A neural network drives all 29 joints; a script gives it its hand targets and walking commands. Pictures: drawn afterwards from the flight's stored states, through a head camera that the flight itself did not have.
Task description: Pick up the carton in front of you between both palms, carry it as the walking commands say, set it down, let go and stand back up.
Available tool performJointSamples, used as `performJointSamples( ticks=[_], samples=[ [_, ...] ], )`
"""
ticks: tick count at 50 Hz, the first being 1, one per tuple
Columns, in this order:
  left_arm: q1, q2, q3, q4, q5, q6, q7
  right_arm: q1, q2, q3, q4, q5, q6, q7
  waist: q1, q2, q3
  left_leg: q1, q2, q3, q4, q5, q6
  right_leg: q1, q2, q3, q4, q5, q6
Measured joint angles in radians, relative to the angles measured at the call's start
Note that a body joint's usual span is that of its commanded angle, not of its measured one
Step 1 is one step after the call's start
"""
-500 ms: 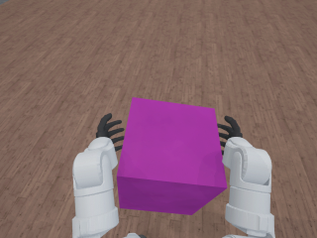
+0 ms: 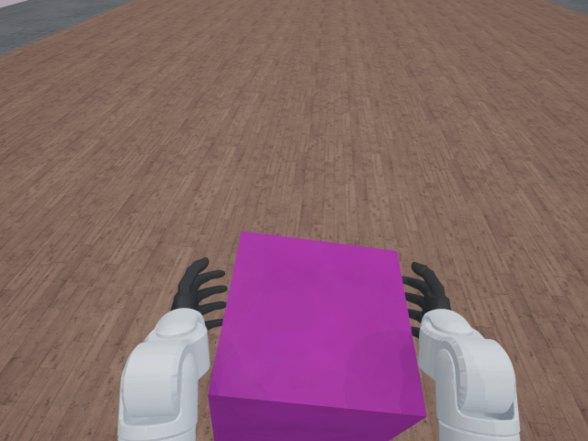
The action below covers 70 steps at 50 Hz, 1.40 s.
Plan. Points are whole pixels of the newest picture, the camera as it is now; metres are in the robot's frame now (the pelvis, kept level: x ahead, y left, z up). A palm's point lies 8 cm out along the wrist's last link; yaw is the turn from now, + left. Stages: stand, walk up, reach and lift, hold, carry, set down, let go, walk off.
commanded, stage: carry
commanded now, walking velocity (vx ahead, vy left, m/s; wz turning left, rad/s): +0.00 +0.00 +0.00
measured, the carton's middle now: (303, 352) +0.26 +0.01 +0.01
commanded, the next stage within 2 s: hold in 1.72 s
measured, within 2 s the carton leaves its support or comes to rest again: neither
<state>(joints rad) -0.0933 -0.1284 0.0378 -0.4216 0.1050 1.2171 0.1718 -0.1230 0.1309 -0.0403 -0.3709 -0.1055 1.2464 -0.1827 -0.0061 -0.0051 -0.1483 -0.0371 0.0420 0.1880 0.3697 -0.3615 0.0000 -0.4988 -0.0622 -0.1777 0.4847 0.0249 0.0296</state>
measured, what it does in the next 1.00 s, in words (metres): steps on the spot: right foot, then left foot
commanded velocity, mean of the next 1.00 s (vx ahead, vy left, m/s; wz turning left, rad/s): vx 0.00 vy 0.00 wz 0.00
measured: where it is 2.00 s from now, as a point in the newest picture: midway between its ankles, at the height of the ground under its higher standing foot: outside the picture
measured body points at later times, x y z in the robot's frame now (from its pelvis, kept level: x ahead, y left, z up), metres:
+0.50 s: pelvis +0.12 +0.00 -0.01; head +0.09 -0.01 +0.44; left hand +0.39 +0.16 +0.06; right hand +0.41 -0.14 +0.06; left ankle +0.02 +0.10 -0.74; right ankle +0.15 -0.10 -0.74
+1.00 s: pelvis +0.10 +0.01 -0.01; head +0.07 +0.01 +0.44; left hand +0.39 +0.17 +0.02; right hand +0.41 -0.13 +0.02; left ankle +0.02 +0.10 -0.74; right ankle +0.15 -0.10 -0.74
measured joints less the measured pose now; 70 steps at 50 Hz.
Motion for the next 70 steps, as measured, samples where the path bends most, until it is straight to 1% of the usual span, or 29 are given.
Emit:
performJointSamples(
  ticks=[1,2,3,4,5,6,8,9,11,12,18,23,29,32,37,45,48,51,54,59,70],
  samples=[
    [-0.006,0.0,0.002,-0.006,-0.001,0.007,0.0,-0.003,0.0,0.0,-0.009,-0.001,0.007,0.0,0.001,-0.003,-0.002,0.01,0.001,-0.005,0.043,-0.043,-0.011,0.04,0.004,-0.018,-0.048,0.037,-0.004],
    [-0.013,-0.001,0.001,-0.002,-0.002,0.009,0.0,-0.01,0.0,-0.006,-0.011,-0.002,0.013,0.0,0.004,0.008,-0.009,0.004,0.013,-0.012,0.1,-0.088,-0.023,0.066,0.012,-0.033,-0.054,-0.022,-0.047],
    [-0.027,-0.002,-0.001,0.017,-0.003,0.007,0.001,-0.021,0.0,-0.02,-0.006,-0.002,0.017,-0.001,0.008,0.034,-0.009,-0.024,0.036,-0.025,0.175,-0.103,-0.032,0.065,0.026,-0.046,-0.029,-0.08,-0.083],
    [-0.044,-0.004,0.0,0.04,-0.002,0.007,0.0,-0.031,0.001,-0.034,0.0,-0.002,0.023,-0.003,0.011,0.05,-0.003,-0.061,0.046,-0.049,0.255,-0.12,-0.039,0.063,0.032,-0.056,-0.004,-0.115,-0.105],
    [-0.059,-0.005,0.003,0.06,-0.004,0.008,0.0,-0.038,0.002,-0.045,0.006,-0.002,0.029,-0.005,0.012,0.055,0.005,-0.097,0.042,-0.071,0.315,-0.15,-0.042,0.066,0.03,-0.061,0.004,-0.126,-0.117],
    [-0.067,-0.006,0.007,0.075,-0.005,0.009,-0.001,-0.042,0.003,-0.049,0.013,-0.003,0.034,-0.007,0.012,0.056,0.012,-0.128,0.034,-0.087,0.341,-0.179,-0.04,0.075,0.027,-0.064,0.0,-0.128,-0.119],
    [-0.071,-0.007,0.015,0.091,-0.007,0.011,-0.003,-0.044,0.003,-0.049,0.025,-0.005,0.038,-0.01,0.011,0.051,0.024,-0.162,0.022,-0.094,0.284,-0.193,-0.031,0.1,0.021,-0.066,-0.024,-0.134,-0.112],
    [-0.07,-0.007,0.018,0.094,-0.007,0.009,-0.004,-0.046,0.004,-0.046,0.03,-0.007,0.037,-0.01,0.012,0.048,0.03,-0.169,0.02,-0.09,0.226,-0.155,-0.028,0.113,0.019,-0.066,-0.036,-0.136,-0.108],
    [-0.061,-0.006,0.021,0.092,-0.004,0.003,-0.009,-0.046,0.005,-0.037,0.039,-0.012,0.03,-0.009,0.017,0.046,0.033,-0.162,0.024,-0.079,0.149,0.002,-0.025,0.134,0.024,-0.063,-0.046,-0.146,-0.1],
    [-0.054,-0.005,0.021,0.09,-0.002,-0.001,-0.011,-0.043,0.004,-0.032,0.041,-0.014,0.026,-0.007,0.017,0.047,0.027,-0.15,0.029,-0.077,0.127,0.033,-0.025,0.14,0.027,-0.062,-0.045,-0.154,-0.097],
    [-0.05,-0.004,0.018,0.121,0.023,-0.03,-0.025,-0.047,0.005,-0.028,0.085,-0.04,-0.013,0.018,0.015,0.03,-0.012,-0.126,0.024,-0.077,0.134,-0.033,-0.023,0.136,0.014,-0.06,0.024,-0.228,-0.082],
    [-0.061,-0.005,0.025,0.206,0.055,-0.073,-0.043,-0.058,0.006,-0.037,0.177,-0.066,-0.069,0.041,0.013,0.022,-0.018,-0.126,0.019,-0.076,0.165,-0.065,-0.02,0.123,0.002,-0.055,0.081,-0.272,-0.072],
    [-0.072,-0.007,0.034,0.302,0.08,-0.15,-0.061,-0.059,0.006,-0.047,0.268,-0.089,-0.154,0.06,0.01,0.019,0.001,-0.124,0.011,-0.075,0.183,-0.082,-0.011,0.121,-0.008,-0.051,0.108,-0.289,-0.064],
    [-0.077,-0.007,0.04,0.343,0.093,-0.194,-0.072,-0.06,0.006,-0.052,0.303,-0.099,-0.199,0.07,0.008,0.02,0.01,-0.123,0.008,-0.074,0.186,-0.083,-0.007,0.122,-0.012,-0.05,0.11,-0.288,-0.061],
    [-0.089,-0.009,0.063,0.433,0.12,-0.28,-0.097,-0.069,0.008,-0.07,0.382,-0.118,-0.283,0.101,0.006,0.02,0.015,-0.12,0.003,-0.073,0.185,-0.077,-0.001,0.128,-0.016,-0.048,0.103,-0.279,-0.058],
    [-0.129,-0.015,0.126,0.625,0.159,-0.441,-0.137,-0.105,0.014,-0.132,0.566,-0.16,-0.447,0.149,0.009,0.017,0.022,-0.114,-0.005,-0.071,0.174,-0.057,0.008,0.142,-0.021,-0.047,0.075,-0.248,-0.055],
    [-0.15,-0.019,0.152,0.684,0.17,-0.5,-0.144,-0.125,0.018,-0.161,0.625,-0.172,-0.508,0.157,0.01,0.016,0.03,-0.117,-0.008,-0.07,0.17,-0.047,0.011,0.143,-0.022,-0.046,0.063,-0.234,-0.054],
    [-0.162,-0.022,0.165,0.708,0.172,-0.54,-0.144,-0.138,0.021,-0.177,0.649,-0.175,-0.549,0.157,0.011,0.015,0.038,-0.122,-0.011,-0.07,0.168,-0.039,0.013,0.142,-0.024,-0.046,0.053,-0.221,-0.054],
    [-0.164,-0.023,0.165,0.698,0.165,-0.553,-0.14,-0.14,0.021,-0.177,0.639,-0.168,-0.561,0.153,0.012,0.014,0.043,-0.129,-0.014,-0.069,0.168,-0.033,0.016,0.138,-0.026,-0.045,0.047,-0.211,-0.054],
    [-0.151,-0.02,0.15,0.651,0.148,-0.527,-0.135,-0.127,0.018,-0.159,0.592,-0.151,-0.536,0.147,0.01,0.015,0.041,-0.138,-0.017,-0.068,0.17,-0.027,0.019,0.132,-0.028,-0.044,0.041,-0.201,-0.053],
    [-0.141,-0.018,0.143,0.643,0.151,-0.5,-0.137,-0.116,0.016,-0.146,0.583,-0.152,-0.507,0.146,0.009,0.013,0.036,-0.148,-0.022,-0.065,0.172,-0.019,0.024,0.125,-0.032,-0.04,0.035,-0.186,-0.053]
  ],
)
